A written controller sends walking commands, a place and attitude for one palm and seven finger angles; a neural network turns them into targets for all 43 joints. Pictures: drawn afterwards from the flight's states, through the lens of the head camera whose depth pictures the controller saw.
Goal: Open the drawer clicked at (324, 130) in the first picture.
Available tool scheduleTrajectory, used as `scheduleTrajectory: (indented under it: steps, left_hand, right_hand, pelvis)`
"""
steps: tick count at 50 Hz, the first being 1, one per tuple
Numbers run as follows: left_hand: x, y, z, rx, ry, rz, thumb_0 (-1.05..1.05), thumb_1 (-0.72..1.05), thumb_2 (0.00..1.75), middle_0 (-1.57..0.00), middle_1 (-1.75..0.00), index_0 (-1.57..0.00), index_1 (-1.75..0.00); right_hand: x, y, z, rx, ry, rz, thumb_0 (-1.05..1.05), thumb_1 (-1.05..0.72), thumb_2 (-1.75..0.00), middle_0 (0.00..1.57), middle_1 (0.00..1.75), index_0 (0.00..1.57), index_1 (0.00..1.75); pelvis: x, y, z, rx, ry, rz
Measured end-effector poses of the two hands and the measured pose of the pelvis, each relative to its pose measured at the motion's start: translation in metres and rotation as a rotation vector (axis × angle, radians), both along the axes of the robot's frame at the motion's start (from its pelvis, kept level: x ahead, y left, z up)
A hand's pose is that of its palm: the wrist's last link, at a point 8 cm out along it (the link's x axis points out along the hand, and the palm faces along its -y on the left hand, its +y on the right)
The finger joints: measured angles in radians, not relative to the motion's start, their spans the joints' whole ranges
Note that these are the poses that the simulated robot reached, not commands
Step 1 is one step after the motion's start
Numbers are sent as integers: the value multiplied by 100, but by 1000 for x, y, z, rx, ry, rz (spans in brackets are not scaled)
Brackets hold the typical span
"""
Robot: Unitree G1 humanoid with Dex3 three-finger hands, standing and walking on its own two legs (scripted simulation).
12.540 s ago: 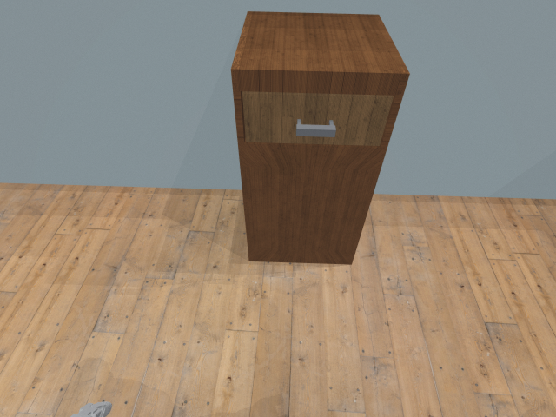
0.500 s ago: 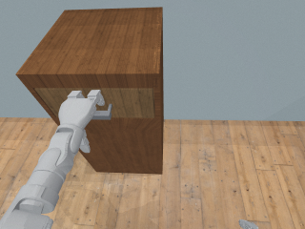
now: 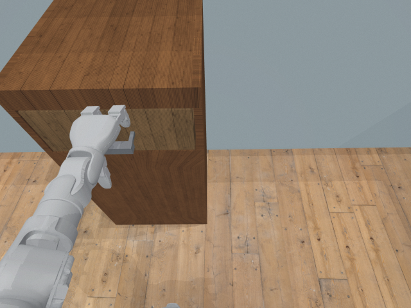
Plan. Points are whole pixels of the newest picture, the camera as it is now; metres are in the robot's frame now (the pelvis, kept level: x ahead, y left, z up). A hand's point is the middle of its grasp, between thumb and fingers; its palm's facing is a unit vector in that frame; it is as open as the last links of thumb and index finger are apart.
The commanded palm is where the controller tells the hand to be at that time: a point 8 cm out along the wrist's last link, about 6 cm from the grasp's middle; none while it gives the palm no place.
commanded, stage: move the hooked fingers above the handle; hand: left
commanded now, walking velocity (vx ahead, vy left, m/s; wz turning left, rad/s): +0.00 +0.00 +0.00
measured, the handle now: (113, 141) +0.50 +0.24 -0.03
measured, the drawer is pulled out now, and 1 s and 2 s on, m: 0.00 0.00 0.00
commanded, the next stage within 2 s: lower the fingers behind the handle in 0.92 s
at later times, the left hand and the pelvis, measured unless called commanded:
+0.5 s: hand (103, 146) +0.45 +0.23 +0.02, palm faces -0.08 -0.03 -1.00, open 13.8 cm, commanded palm +0.44 +0.24 +0.08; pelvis -0.01 +0.01 +0.00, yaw -1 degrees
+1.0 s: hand (105, 142) +0.45 +0.23 +0.03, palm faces -0.06 -0.03 -1.00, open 13.6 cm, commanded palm +0.45 +0.23 +0.08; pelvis -0.02 +0.01 -0.01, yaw -1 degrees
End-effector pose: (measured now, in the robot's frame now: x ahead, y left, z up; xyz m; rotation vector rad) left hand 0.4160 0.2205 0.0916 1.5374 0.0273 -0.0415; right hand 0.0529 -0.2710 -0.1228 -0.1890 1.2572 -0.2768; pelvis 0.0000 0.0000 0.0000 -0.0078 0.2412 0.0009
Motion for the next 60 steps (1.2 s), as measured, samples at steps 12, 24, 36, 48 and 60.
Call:
scheduleTrajectory:
  steps: [12, 24, 36, 48, 60]
  left_hand:
    - [18, 1, -2, 6, -7, 39, 0, -48, 31, -34, -122, -34, -124]
    - [13, 17, -15, 6, 44, 11, 0, -49, 30, -32, -120, -32, -121]
    - [20, 10, -11, -5, -31, 15, 0, -48, 31, -36, -123, -36, -124]
    - [19, 7, -7, 11, 8, 46, 0, -49, 30, -33, -121, -36, -122]
    - [19, 9, -10, 7, 0, 32, 0, -49, 30, -32, -122, -34, -122]
  right_hand:
    - [-35, 6, -4, 14, 65, -57, 0, -90, -90, 20, 30, 20, 30]
    - [-43, 10, -1, -12, 81, -51, 0, -90, -90, 20, 30, 21, 30]
    - [-39, 17, -4, -6, 75, -26, 0, -90, -90, 20, 30, 21, 30]
    - [-49, 22, -2, -5, 36, -41, 0, -90, -90, 20, 30, 21, 30]
    - [-76, 15, -5, -21, 99, -53, 0, -90, -90, 20, 30, 21, 30]
  pelvis:
    - [-1, 3, -3, -3, 35, -22]
    - [-7, 8, -4, -13, 37, -8]
    - [-9, 15, -8, -21, 54, -1]
    - [-20, 14, -8, -21, 41, -7]
    - [-23, 13, -12, -22, 56, -9]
